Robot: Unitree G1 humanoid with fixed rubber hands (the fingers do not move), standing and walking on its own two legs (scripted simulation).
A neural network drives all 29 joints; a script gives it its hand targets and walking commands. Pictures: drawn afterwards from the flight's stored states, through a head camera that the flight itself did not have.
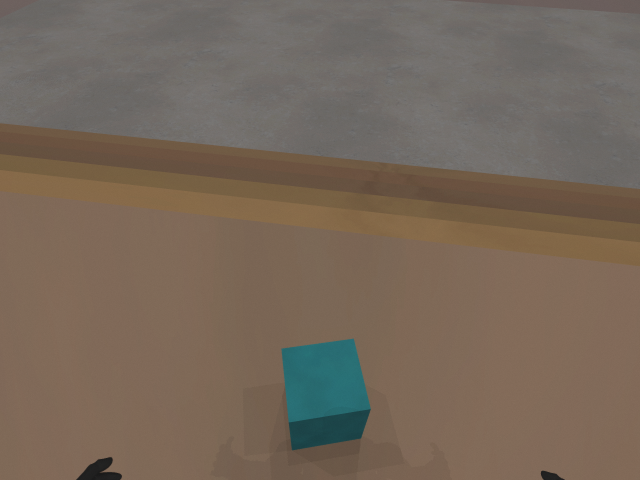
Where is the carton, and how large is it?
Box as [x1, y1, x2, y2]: [282, 339, 370, 449]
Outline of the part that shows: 353,339 282,348 282,359 292,449 360,438 370,408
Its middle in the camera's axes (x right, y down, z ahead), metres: +0.00 +0.46 +1.12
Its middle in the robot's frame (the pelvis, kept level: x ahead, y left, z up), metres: +0.48 +0.00 -0.66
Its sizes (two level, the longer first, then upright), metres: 0.210 0.200 0.250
